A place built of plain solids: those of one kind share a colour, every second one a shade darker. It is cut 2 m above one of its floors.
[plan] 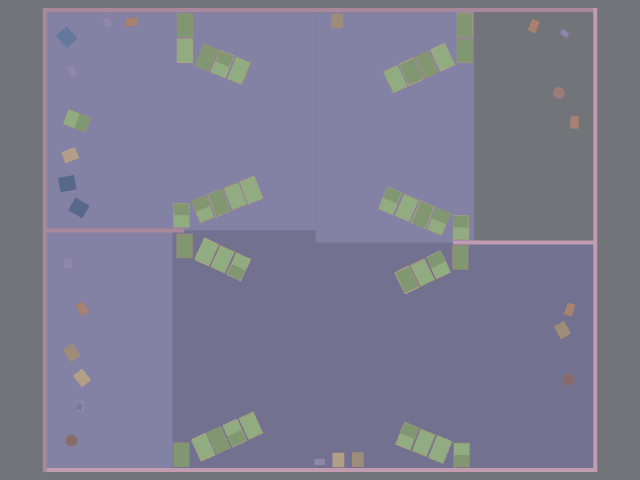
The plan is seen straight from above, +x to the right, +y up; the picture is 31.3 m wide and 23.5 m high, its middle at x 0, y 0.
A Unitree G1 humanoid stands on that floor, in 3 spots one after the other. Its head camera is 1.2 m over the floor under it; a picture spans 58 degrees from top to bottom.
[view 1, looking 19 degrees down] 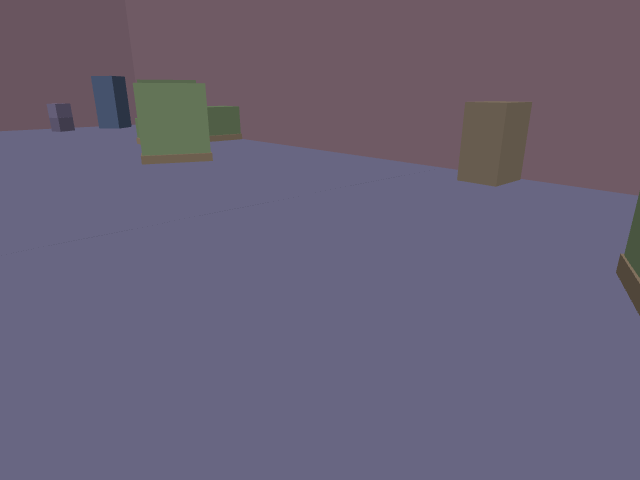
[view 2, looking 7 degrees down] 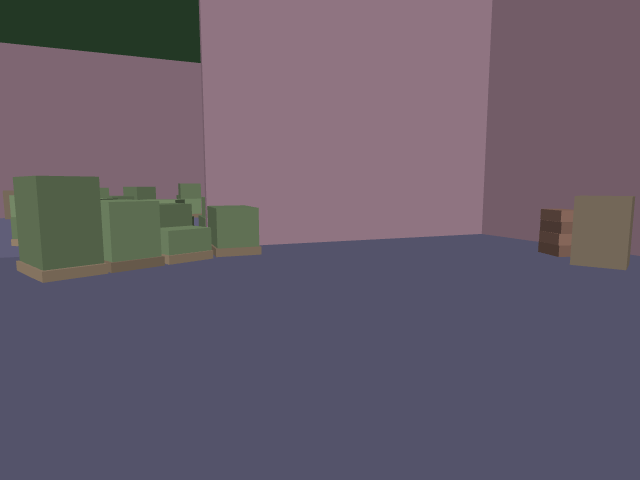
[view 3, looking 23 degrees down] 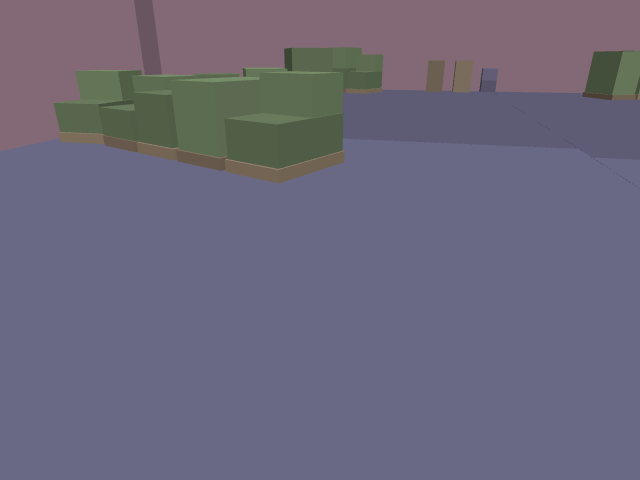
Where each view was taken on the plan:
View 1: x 3.77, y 4.86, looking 138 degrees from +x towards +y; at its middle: floor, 3.69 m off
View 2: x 5.38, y -8.91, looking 68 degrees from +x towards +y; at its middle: wall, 9.45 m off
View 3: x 1.85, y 6.69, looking -76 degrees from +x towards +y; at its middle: floor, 3.07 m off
